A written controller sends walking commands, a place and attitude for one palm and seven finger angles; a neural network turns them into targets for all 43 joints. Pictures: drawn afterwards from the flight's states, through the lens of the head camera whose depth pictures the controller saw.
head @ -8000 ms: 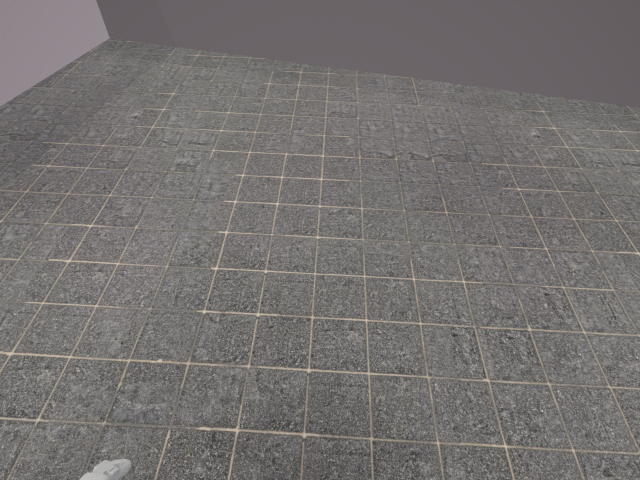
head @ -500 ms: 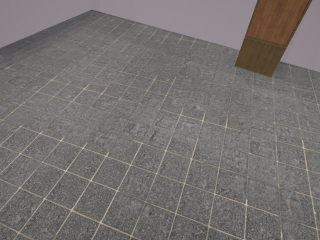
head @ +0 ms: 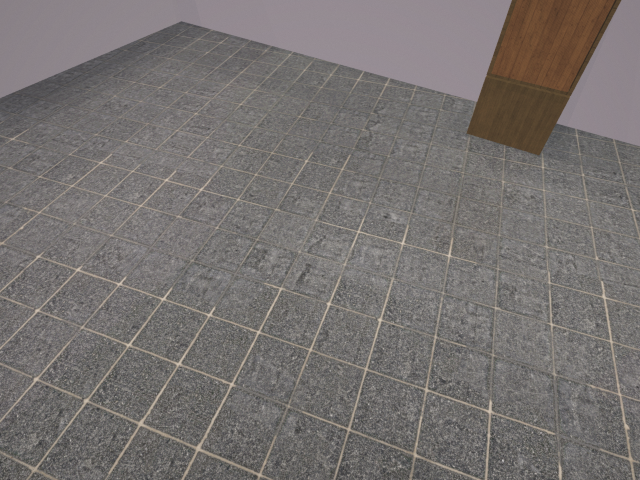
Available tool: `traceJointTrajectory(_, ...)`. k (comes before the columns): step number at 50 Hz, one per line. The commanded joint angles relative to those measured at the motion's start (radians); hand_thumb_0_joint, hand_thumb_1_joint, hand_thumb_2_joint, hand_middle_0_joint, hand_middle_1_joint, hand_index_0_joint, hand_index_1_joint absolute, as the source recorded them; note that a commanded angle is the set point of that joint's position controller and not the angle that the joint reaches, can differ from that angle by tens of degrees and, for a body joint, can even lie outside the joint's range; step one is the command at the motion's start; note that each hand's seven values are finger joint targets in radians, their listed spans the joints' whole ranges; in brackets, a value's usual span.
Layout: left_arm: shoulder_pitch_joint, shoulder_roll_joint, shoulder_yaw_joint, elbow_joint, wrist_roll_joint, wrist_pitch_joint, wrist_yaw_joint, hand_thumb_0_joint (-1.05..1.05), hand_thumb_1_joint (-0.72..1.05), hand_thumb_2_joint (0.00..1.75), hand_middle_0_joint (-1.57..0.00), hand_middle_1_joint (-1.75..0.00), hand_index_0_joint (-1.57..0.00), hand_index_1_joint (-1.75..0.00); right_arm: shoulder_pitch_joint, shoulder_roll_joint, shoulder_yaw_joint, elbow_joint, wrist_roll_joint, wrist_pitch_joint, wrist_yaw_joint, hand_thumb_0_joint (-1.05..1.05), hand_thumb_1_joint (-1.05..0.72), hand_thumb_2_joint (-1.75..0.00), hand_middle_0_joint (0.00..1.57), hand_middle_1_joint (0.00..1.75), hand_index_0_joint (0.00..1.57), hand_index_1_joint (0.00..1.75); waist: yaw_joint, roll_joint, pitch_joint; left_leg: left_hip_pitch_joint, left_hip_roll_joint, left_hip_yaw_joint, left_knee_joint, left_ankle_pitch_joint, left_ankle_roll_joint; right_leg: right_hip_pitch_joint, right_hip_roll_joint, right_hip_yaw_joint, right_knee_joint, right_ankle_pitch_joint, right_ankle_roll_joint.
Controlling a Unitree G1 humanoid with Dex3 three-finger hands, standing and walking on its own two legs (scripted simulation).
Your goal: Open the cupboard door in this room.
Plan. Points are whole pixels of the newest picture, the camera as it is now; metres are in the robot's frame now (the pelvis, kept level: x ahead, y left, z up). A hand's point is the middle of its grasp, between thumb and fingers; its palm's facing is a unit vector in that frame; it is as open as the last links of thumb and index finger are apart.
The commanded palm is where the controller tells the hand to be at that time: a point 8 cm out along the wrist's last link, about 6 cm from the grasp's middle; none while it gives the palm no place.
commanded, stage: stand and wait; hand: left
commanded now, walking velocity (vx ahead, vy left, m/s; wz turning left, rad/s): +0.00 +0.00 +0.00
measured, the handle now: out of the picture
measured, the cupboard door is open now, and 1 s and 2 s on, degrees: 0 0 0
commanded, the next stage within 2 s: turn or walk to find it in 1.52 s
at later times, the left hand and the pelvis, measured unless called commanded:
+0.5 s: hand out of the picture +0.09 +0.25 -0.15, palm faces -0.01 -0.94 -0.34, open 7.4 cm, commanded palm none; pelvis +0.01 +0.00 +0.00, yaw +0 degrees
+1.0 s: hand out of the picture +0.10 +0.25 -0.15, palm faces -0.02 -0.94 -0.33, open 7.4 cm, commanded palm none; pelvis +0.03 +0.00 +0.01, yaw +0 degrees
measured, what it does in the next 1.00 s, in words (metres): stands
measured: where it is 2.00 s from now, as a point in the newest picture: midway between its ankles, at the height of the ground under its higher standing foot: outside the picture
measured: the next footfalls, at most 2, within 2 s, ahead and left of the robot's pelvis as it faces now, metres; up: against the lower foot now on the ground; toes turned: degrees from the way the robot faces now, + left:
none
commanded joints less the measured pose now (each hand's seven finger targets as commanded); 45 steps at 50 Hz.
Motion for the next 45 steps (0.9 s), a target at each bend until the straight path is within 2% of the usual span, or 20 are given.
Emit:
traceJointTrajectory(1,0.002,0.180,0.028,-0.047,-0.004,-0.021,0.009,0.00,0.90,0.90,-0.20,-0.30,-0.20,-0.30,0.007,-0.165,-0.022,-0.050,0.004,-0.019,-0.011,0.00,-0.90,-0.90,0.20,0.30,0.20,0.30,0.003,0.008,0.032,-0.063,0.077,-0.066,-0.095,0.053,0.039,0.007,-0.091,0.109,-0.108,0.003,-0.024)
traceJointTrajectory(10,-0.071,0.258,0.037,-0.065,-0.004,-0.025,-0.001,0.00,0.90,0.90,-0.20,-0.30,-0.20,-0.30,-0.061,-0.248,-0.024,-0.068,0.003,-0.023,-0.004,0.00,-0.90,-0.90,0.20,0.30,0.20,0.30,0.003,0.001,-0.008,-0.041,0.088,-0.079,-0.113,0.069,0.039,0.041,-0.097,0.116,-0.123,0.025,-0.026)
traceJointTrajectory(17,-0.117,0.305,0.032,-0.069,-0.006,-0.029,-0.006,0.00,0.90,0.90,-0.20,-0.30,-0.20,-0.30,-0.115,-0.299,-0.019,-0.078,0.002,-0.026,0.000,0.00,-0.90,-0.90,0.20,0.30,0.20,0.30,0.001,0.009,-0.055,0.003,0.099,-0.079,-0.118,0.140,0.035,0.077,-0.108,0.115,-0.124,0.127,-0.025)
traceJointTrajectory(23,-0.145,0.332,0.028,-0.073,-0.006,-0.027,-0.008,0.00,0.90,0.90,-0.20,-0.30,-0.20,-0.30,-0.149,-0.331,-0.014,-0.085,0.002,-0.025,0.003,0.00,-0.90,-0.90,0.20,0.30,0.20,0.30,0.000,0.006,-0.053,0.018,0.104,-0.077,-0.136,0.154,0.032,0.086,-0.110,0.116,-0.136,0.148,-0.021)
traceJointTrajectory(45,-0.159,0.351,0.025,-0.071,-0.009,-0.024,-0.006,0.00,0.90,0.90,-0.20,-0.30,-0.20,-0.30,-0.162,-0.357,-0.004,-0.090,0.006,-0.029,-0.005,0.00,-0.90,-0.90,0.20,0.30,0.20,0.30,0.000,0.009,-0.095,0.075,0.111,-0.067,-0.134,0.318,0.031,0.146,-0.110,0.101,-0.118,0.305,-0.022)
